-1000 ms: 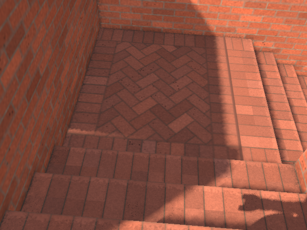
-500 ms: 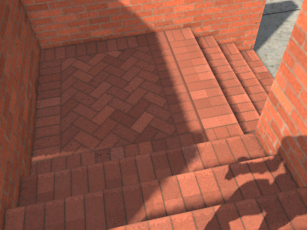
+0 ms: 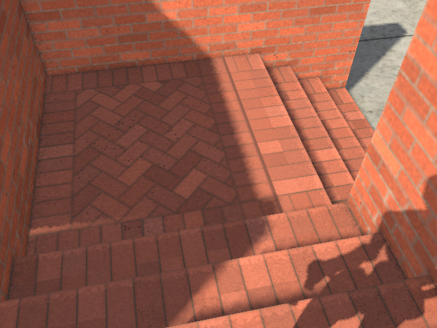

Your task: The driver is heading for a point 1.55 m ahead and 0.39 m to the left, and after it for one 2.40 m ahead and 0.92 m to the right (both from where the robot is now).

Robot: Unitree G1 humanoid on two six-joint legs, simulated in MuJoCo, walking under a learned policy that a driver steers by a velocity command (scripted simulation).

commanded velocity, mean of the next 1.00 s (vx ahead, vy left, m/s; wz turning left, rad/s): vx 0.29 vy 0.00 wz -0.01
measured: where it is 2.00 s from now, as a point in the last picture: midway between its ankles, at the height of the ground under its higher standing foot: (217, 282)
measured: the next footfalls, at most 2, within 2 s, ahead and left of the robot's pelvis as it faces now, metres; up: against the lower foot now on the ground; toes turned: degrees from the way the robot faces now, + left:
left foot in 0.86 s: +0.26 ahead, +0.07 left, +0.00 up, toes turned +4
right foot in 1.30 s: +0.52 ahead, -0.09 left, -0.16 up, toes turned -2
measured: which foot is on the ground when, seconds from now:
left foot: down 0.00-0.44, up 0.46-0.84, down 0.86-1.00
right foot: down 0.00-0.84, up 0.86-1.00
